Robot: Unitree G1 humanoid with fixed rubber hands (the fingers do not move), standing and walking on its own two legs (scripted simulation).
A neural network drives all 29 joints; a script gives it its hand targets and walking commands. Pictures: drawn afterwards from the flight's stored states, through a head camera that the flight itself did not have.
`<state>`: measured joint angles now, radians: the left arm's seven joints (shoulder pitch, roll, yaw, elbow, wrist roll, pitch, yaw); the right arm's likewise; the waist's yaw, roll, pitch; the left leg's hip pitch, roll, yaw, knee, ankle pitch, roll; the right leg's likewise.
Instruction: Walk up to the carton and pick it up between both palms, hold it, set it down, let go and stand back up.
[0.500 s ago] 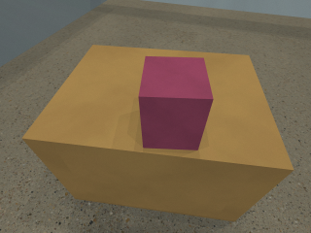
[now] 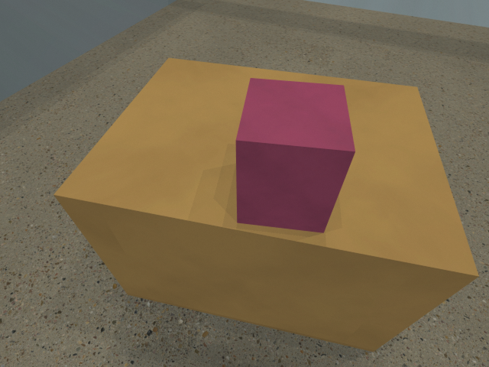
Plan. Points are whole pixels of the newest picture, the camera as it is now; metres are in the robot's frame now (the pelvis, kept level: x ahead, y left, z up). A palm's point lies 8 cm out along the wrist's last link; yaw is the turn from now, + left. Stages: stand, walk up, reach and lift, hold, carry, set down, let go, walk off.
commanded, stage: walk up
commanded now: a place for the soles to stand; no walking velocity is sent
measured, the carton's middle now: (287, 157) +0.55 -0.05 +0.02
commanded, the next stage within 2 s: reach and lift in 1.72 s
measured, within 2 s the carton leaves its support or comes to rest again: neither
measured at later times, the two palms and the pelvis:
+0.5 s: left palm out of the picture +0.05 +0.26 -0.14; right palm out of the picture +0.09 -0.26 -0.12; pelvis +0.00 -0.01 -0.01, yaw +5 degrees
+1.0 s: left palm out of the picture +0.02 +0.24 -0.13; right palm out of the picture +0.10 -0.26 -0.12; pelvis +0.00 -0.03 +0.00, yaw +6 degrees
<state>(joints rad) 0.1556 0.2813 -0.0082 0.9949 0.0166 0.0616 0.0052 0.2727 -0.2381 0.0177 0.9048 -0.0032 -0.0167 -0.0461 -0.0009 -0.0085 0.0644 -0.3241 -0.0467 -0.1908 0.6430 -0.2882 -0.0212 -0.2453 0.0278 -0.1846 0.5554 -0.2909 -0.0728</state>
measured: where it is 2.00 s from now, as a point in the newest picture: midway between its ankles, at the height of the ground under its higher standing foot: outside the picture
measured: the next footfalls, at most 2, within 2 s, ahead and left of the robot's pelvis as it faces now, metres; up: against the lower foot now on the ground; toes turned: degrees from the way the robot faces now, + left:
none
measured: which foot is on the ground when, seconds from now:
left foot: down 0.00-1.00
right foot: down 0.00-1.00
